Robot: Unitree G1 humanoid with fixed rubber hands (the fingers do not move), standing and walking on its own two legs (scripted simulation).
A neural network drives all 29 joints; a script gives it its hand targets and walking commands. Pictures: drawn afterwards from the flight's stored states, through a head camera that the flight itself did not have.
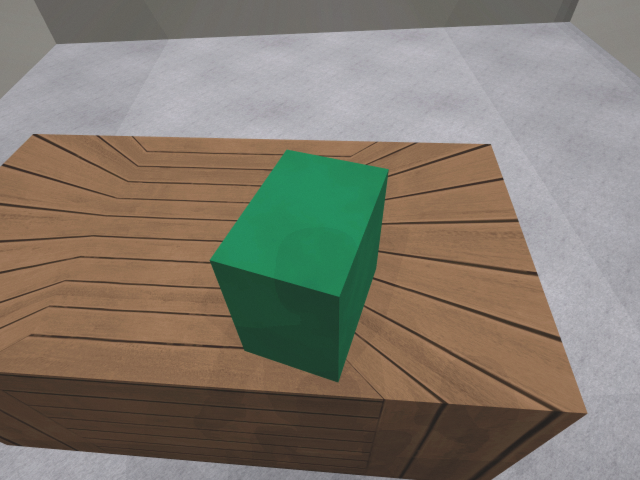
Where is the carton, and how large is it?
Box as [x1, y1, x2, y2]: [210, 150, 388, 381]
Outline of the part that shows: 286,150 211,257 210,262 244,350 338,381 375,270 388,169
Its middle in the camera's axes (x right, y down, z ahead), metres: -0.02 +0.04 +0.67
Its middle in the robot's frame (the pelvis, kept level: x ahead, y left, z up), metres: +0.48 +0.04 -0.06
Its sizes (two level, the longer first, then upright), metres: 0.258 0.179 0.262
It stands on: a pedestal, 0.59 m high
